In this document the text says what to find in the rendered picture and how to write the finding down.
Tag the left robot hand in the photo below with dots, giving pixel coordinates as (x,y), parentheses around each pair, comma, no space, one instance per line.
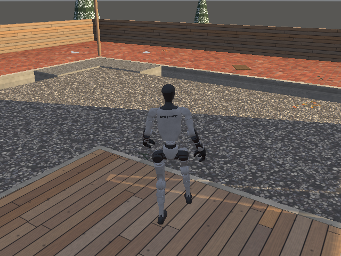
(147,145)

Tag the robot left upper arm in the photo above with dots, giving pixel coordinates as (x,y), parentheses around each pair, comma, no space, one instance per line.
(150,120)

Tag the robot left shin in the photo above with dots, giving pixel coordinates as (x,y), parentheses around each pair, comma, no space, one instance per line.
(160,199)

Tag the right robot forearm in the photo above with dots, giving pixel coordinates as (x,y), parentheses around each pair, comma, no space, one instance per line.
(197,141)

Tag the robot right upper arm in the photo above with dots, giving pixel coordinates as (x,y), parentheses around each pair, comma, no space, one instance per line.
(188,120)

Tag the left robot forearm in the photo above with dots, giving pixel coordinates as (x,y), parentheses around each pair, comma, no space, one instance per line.
(145,137)

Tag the right robot hand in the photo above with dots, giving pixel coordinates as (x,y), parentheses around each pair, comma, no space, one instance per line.
(201,153)

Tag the robot torso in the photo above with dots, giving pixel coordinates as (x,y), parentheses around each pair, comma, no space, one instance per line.
(169,127)

